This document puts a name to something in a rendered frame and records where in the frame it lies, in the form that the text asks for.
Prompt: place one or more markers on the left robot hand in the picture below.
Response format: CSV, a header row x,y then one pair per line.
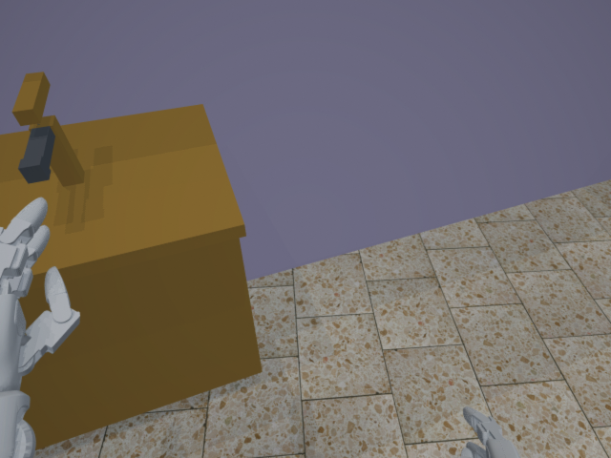
x,y
21,244

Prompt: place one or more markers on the counter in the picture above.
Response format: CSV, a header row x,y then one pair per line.
x,y
145,232

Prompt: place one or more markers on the right robot hand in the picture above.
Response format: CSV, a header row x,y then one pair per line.
x,y
490,434

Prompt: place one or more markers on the left robot forearm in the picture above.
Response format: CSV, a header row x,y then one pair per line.
x,y
17,438

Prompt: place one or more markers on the tap lever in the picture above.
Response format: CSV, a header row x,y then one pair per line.
x,y
35,166

